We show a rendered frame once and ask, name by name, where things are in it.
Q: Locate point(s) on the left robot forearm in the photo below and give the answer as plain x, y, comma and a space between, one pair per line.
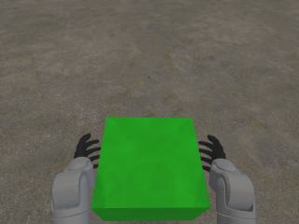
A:
70, 193

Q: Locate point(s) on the carton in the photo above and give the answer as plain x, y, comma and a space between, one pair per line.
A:
149, 169

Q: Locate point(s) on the robot left hand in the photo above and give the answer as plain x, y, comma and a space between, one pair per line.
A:
83, 145

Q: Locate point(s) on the right robot forearm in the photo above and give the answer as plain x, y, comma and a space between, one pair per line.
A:
235, 198

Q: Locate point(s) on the robot right hand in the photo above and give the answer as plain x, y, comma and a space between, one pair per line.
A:
217, 149

